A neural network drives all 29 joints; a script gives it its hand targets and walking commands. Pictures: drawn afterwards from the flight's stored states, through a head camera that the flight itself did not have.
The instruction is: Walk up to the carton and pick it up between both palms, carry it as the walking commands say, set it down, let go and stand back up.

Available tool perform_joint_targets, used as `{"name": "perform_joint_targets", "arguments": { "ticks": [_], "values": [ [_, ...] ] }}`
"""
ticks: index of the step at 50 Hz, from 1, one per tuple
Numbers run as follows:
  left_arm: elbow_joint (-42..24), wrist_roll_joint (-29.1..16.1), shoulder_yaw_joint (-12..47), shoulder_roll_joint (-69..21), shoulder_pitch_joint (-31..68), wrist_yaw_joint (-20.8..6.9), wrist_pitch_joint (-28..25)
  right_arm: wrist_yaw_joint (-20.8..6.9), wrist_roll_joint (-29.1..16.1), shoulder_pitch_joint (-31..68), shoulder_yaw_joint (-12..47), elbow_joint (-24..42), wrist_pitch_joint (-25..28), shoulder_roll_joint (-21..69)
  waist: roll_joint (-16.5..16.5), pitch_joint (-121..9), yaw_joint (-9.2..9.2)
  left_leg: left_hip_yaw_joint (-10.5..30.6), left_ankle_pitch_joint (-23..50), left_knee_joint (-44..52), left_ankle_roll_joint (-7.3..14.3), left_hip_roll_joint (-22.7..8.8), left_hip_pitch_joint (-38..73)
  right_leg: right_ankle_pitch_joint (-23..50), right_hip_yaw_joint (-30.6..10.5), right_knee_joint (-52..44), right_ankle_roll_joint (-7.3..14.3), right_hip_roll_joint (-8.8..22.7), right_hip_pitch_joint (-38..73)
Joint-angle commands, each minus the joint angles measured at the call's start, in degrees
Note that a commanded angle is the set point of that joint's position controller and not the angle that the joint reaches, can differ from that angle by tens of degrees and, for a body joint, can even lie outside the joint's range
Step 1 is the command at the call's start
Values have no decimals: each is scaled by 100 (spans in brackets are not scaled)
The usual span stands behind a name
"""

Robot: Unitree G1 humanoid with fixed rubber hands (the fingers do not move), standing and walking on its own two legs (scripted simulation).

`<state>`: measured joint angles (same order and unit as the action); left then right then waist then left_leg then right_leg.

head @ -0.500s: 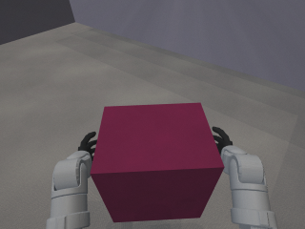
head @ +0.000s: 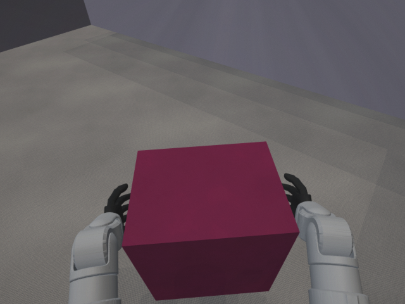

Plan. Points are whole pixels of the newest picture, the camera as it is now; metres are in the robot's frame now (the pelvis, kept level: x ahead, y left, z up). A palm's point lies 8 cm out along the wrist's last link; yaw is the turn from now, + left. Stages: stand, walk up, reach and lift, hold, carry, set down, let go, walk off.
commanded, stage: carry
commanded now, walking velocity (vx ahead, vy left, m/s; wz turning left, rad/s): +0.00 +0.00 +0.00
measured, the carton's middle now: (207, 225) +0.30 +0.00 -0.01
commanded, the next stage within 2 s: hold in 0.32 s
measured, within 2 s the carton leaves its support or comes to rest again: neither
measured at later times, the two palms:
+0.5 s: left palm (111, 242) +0.25 +0.19 +0.03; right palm (296, 227) +0.26 -0.17 +0.04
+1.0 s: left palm (109, 225) +0.28 +0.20 +0.05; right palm (288, 203) +0.30 -0.16 +0.05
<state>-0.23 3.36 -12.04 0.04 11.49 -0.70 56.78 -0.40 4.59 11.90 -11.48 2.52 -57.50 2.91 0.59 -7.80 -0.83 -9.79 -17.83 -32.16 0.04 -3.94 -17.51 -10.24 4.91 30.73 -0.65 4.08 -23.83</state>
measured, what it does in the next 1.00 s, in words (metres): stands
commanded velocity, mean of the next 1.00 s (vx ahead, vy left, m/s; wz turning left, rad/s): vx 0.00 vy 0.00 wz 0.00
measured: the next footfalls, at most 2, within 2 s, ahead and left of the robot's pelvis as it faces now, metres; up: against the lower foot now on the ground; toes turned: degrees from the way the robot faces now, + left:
none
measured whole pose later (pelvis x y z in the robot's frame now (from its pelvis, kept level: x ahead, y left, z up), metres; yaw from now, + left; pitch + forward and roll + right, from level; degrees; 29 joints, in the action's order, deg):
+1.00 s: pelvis +0.02 -0.02 +0.02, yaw +9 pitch -6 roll -1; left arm 14.1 8.6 -12.4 1.1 11.5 -8.7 38.7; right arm -2.0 11.8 8.4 -13.6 -2.1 -44.5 7.5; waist -1.7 2.9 -3.6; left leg 6.0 -12.2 -18.8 -0.3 0.3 -1.1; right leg -7.8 0.2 16.4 0.6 -1.4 -2.9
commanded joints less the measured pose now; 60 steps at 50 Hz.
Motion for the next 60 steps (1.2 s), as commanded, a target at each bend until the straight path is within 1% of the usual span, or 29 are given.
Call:
{"name": "perform_joint_targets", "arguments": {
  "ticks": [1, 2, 3, 4, 6, 7, 8, 9, 10, 13, 14, 15, 16, 17, 23, 24, 25, 29, 36, 37, 39, 40, 51, 52, 53, 56, 57, 59, 60],
  "values": [
    [-1420, -1657, 3923, -4494, 4942, -901, -248, -1093, -1598, 4219, 3739, 612, 211, 4246, -167, -1426, 65, 578, 1037, 677, 44, -464, 418, 1387, -501, -192, 243, 507, 1180],
    [-621, -1347, 3592, -4901, 2363, -908, 59, -1112, -1435, 2234, 3457, 511, -6, 4676, -222, -1221, 67, 513, 650, 923, 105, -517, 235, 746, -537, -294, 224, 483, 828],
    [-1226, -1609, 3841, -4362, 4089, -873, -125, -1079, -1736, 4121, 3862, 974, 141, 4053, -326, -1231, 55, 599, 888, 792, 84, -585, 352, 772, -401, -256, 150, 376, 821],
    [67, -943, 3114, -4678, 2513, -911, -44, -1100, -975, 2007, 2918, -528, 83, 4200, -317, -1059, 36, 612, 637, 897, 4, -542, 173, 234, -518, -303, 249, 440, 748],
    [-1846, -1902, 4191, -4798, 4598, -919, -86, -1102, -1982, 4170, 4004, 1263, 71, 4650, -102, -1140, 72, 507, 686, 790, 2, -442, 212, 370, -596, -341, 239, 462, 807],
    [129, -1024, 2957, -4838, 2089, -982, 52, -1114, -1195, 2342, 3068, -208, 13, 4531, -185, -1374, 91, 533, 491, 894, 31, -515, 205, 278, -325, -234, 170, 338, 931],
    [-666, -1341, 3600, -4424, 3398, -989, -189, -1069, -1437, 3679, 3577, 800, 242, 4121, -11, -1274, 87, 647, 1256, 765, 47, -603, 361, 916, -347, -93, 189, 355, 900],
    [-149, -997, 3202, -4592, 2292, -995, -114, -1079, -933, 1733, 3003, -426, 152, 4517, -32, -1391, 32, 558, 1473, 572, 36, -586, 346, 1223, -227, -65, 219, 349, 982],
    [-1747, -1876, 4288, -4892, 3412, -1002, -137, -1063, -1734, 3241, 3970, 1722, 184, 4311, -55, -1345, 15, 442, 1536, 424, 107, -595, 433, 1462, -234, -75, 189, 388, 817],
    [-737, -1359, 3657, -4242, 3977, -938, -247, -1030, -1371, 3880, 3412, 593, 234, 3980, -187, -1188, 20, 402, 935, 560, -60, -498, 426, 1342, -453, -188, 235, 442, 825],
    [-864, -1305, 3504, -4652, 2483, -966, -149, -1030, -1190, 1871, 3241, 120, 123, 4439, 188, -1487, -18, 515, 699, 406, -44, -435, 304, 1278, -459, -245, 271, 420, 1030],
    [-1257, -1636, 3964, -4704, 3449, -990, -91, -1022, -1682, 3749, 3923, 1484, 172, 4298, 53, -1219, 61, 508, 675, 418, -24, -485, 323, 1066, -670, -522, 213, 574, 924],
    [-371, -1294, 3480, -4332, 3971, -986, -171, -964, -1303, 4093, 3420, 476, 219, 3988, 172, -988, 41, 589, 159, 460, -58, -412, -74, 304, -662, -686, 203, 549, 810],
    [1720, 78, 1681, -3811, 1924, -976, -622, -1006, 7, 1126, 1562, -2049, 377, 3852, -647, 877, 51, 1249, 232, 1511, 217, 628, 38, 47, -690, -780, 60, -915, 1955],
    [-263, -970, 3807, -5079, 3503, -1163, -2102, -1404, -762, 3246, 3639, 497, 1834, 4619, -126, -1061, -325, 1766, 2035, 1335, 166, 570, 1104, 1302, -699, -840, 217, -945, 3068],
    [-313, -932, 3581, -5117, 3755, -1127, -2189, -1431, -779, 3702, 3544, 586, 1934, 4684, -476, -1340, 40, 1832, 2143, 1417, 149, 554, 1026, 1424, -736, -864, 234, -862, 3251],
    [-155, -939, 3628, -5200, 3607, -1133, -2176, -1473, -714, 3613, 3475, 801, 1926, 4132, -368, -1105, -287, 1699, 1588, 1586, 75, 619, 1283, 946, -590, -965, 158, -916, 2984],
    [694, -608, 3105, -4517, 3671, -1133, -2024, -1421, -252, 2760, 2741, -508, 1651, 3755, -208, -24, -530, 1678, -508, 1870, 220, 561, 905, -162, -623, -1194, 125, -921, 2704],
    [1461, -418, 2676, -4897, 3361, -1637, -1800, -1427, -282, 3044, 2656, -667, 1452, 4459, -41, 113, -205, 1534, 122, 1798, 194, 835, 510, 134, -773, -1535, 3, -689, 3227],
    [1408, -405, 2697, -4672, 3485, -1611, -1846, -1455, -112, 2678, 2424, -1130, 1375, 4550, 150, 386, -556, 1601, -41, 1828, 308, 727, 714, -71, -775, -1487, 97, -749, 2934],
    [1571, -285, 2635, -4781, 3139, -1665, -1822, -1452, -178, 2456, 2758, -979, 1281, 4957, 418, 663, -306, 1523, 322, 1948, 304, 783, 544, 285, -652, -1577, -27, -817, 3063],
    [1220, -349, 2667, -4934, 3460, -1656, -1873, -1446, -396, 3122, 2767, -879, 1341, 4854, -377, 456, -64, 1589, 60, 1907, 295, 811, 384, 121, -803, -1486, 28, -695, 3156],
    [386, -519, 3217, -4422, 2387, -1599, -1960, -1104, -501, 1912, 3396, 196, 1421, 4889, 372, -598, -358, 1743, 1719, 1669, 242, 841, 1440, 2330, -957, -1400, -23, -731, 3503],
    [-59, -549, 3299, -4602, 2707, -1477, -2005, -1156, -594, 1812, 3576, 137, 1527, 4796, -521, -255, -167, 1809, 1643, 1658, 209, 858, 1117, 2198, -1043, -1226, 54, -673, 3429],
    [111, -503, 3281, -4350, 2433, -1510, -1904, -1135, -468, 1878, 3328, 361, 1494, 4716, 107, -547, -464, 1685, 1802, 1763, 137, 923, 1448, 2059, -794, -1494, -37, -834, 3536],
    [-334, -487, 3342, -4434, 1928, -1279, -2022, -1217, -657, 1789, 3703, 661, 1635, 4527, -111, -714, 45, 1835, 2587, 1705, 125, 867, 1667, 2672, -933, -1289, 61, -840, 3556],
    [-360, -520, 3584, -4526, 1977, -1262, -1891, -1237, -610, 1253, 3561, 418, 1603, 4531, -574, -345, -334, 1815, 2928, 1714, 54, 861, 1408, 2658, -944, -1339, 114, -788, 3569],
    [-580, -585, 3496, -4377, 1904, -1221, -2006, -1163, -722, 1525, 3788, 711, 1647, 4521, 24, -773, 89, 1868, 3396, 1695, 71, 721, 1611, 3003, -857, -1311, 89, -932, 3546],
    [-436, -494, 3659, -4445, 1829, -1158, -1908, -1140, -594, 1243, 3631, 606, 1666, 4379, -596, -806, -211, 1814, 3516, 1662, -8, 833, 1620, 3312, -1011, -1342, 136, -825, 3647]
  ]
}}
